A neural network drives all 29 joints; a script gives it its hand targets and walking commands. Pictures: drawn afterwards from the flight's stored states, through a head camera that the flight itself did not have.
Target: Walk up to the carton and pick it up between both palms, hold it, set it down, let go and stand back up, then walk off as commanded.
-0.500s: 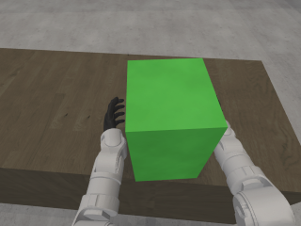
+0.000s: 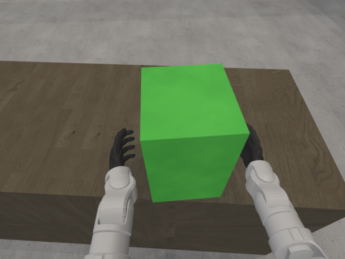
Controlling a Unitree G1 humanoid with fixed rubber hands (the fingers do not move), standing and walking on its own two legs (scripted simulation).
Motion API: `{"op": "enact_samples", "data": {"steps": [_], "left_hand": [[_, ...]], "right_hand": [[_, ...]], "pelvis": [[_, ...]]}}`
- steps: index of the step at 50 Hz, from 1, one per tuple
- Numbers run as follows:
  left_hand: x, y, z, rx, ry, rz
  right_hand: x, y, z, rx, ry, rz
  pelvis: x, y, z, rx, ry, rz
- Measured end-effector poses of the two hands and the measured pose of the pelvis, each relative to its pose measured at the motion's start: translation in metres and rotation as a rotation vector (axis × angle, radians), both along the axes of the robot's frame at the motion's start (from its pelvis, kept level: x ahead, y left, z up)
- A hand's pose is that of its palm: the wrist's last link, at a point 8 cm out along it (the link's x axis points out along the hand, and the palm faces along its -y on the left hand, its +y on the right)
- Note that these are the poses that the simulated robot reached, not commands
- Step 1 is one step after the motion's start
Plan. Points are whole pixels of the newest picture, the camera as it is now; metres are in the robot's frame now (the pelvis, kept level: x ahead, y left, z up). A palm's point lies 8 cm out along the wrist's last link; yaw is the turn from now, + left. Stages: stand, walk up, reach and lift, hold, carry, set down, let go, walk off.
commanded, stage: set down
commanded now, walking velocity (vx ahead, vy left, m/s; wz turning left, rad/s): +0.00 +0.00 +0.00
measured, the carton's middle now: (184, 138) +0.39 +0.02 +0.06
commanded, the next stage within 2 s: none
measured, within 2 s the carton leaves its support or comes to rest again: neither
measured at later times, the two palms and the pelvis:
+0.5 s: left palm (115, 183) +0.26 +0.17 +0.05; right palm (271, 181) +0.30 -0.17 +0.03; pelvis +0.01 -0.01 +0.00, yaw +0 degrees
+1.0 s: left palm (113, 210) +0.21 +0.16 +0.04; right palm (289, 220) +0.22 -0.20 +0.02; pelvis +0.01 -0.01 +0.00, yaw +0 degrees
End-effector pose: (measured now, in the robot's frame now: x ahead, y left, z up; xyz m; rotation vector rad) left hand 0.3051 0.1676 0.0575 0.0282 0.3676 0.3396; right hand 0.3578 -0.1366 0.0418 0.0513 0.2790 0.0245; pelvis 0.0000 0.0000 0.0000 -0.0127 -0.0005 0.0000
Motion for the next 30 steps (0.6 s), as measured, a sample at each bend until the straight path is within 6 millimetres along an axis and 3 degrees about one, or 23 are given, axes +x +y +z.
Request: {"op": "enact_samples", "data": {"steps": [16, 30], "left_hand": [[-0.02, -0.003, -0.004, -0.009, 0.018, 0.008], [-0.057, 0.0, -0.007, -0.008, 0.006, 0.031]], "right_hand": [[-0.039, -0.025, -0.009, 0.017, 0.003, -0.039], [-0.073, -0.045, -0.013, 0.025, 0.003, -0.065]], "pelvis": [[0.003, -0.004, 0.001, 0.005, 0.004, 0.0], [0.013, -0.01, 0.002, 0.013, -0.002, 0.001]]}}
